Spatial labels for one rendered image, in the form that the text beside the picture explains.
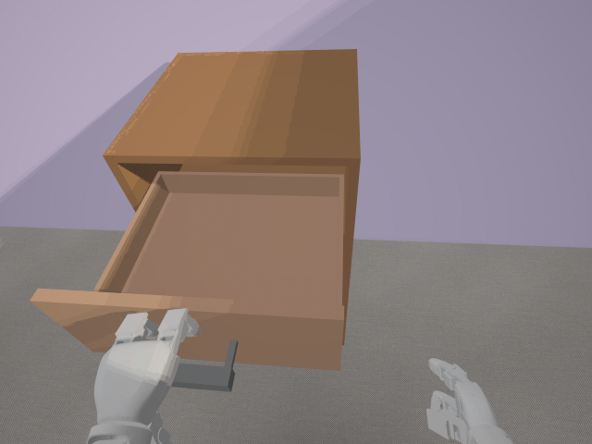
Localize drawer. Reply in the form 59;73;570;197
30;171;344;371

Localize cabinet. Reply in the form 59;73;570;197
103;49;361;345

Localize robot right forearm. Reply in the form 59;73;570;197
467;425;514;444

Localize handle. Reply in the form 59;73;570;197
155;339;238;392

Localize right robot hand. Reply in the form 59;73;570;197
426;358;500;444

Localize left robot hand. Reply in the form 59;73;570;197
94;308;201;444

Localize robot left forearm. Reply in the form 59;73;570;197
86;421;153;444

